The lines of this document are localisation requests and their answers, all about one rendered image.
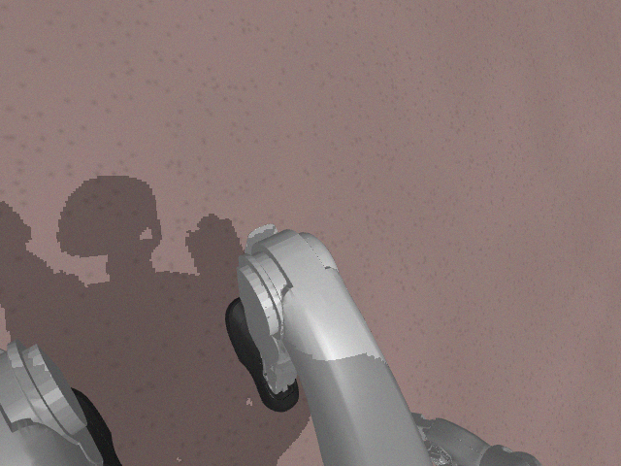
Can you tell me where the left robot foot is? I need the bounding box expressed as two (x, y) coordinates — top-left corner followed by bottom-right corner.
(71, 387), (122, 466)

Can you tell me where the right robot arm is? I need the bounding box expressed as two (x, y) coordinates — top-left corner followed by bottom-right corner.
(479, 445), (542, 466)

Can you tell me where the right robot hand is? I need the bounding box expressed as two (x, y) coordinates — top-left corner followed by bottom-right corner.
(411, 413), (491, 466)

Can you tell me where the right robot foot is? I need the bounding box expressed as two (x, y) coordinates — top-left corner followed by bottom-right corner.
(225, 297), (299, 413)

